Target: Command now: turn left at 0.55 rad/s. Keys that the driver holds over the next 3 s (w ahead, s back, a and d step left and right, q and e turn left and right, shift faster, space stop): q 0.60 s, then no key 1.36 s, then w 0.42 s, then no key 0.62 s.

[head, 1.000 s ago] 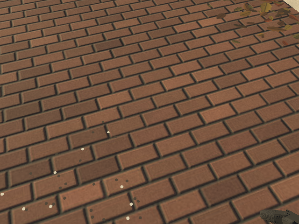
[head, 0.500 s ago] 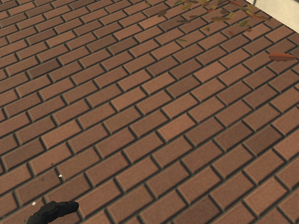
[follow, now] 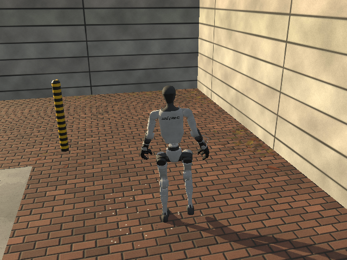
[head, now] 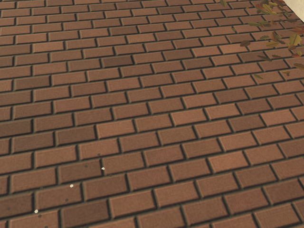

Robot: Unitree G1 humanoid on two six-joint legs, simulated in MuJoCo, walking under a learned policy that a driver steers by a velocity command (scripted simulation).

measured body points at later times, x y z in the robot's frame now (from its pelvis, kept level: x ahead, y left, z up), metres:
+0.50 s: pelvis +0.02 -0.04 +0.00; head +0.06 -0.05 +0.45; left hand +0.07 +0.27 -0.09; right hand +0.25 -0.28 -0.10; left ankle -0.04 +0.08 -0.66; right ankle +0.05 -0.15 -0.74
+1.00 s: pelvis -0.01 +0.01 +0.00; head +0.01 +0.05 +0.45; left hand -0.04 +0.32 -0.13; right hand +0.27 -0.13 -0.08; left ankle -0.04 +0.10 -0.74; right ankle +0.05 -0.14 -0.70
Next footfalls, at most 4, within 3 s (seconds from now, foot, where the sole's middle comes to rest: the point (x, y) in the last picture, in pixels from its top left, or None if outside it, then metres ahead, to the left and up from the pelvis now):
0.34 right None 0.09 -0.14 -0.78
0.74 left None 0.00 0.12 -0.78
1.10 right None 0.09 -0.11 -0.78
2.62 right None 0.41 0.08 -0.78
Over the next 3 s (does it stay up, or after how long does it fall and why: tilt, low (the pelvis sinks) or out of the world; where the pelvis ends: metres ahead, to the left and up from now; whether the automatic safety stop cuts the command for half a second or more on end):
stays up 0.26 0.10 -0.01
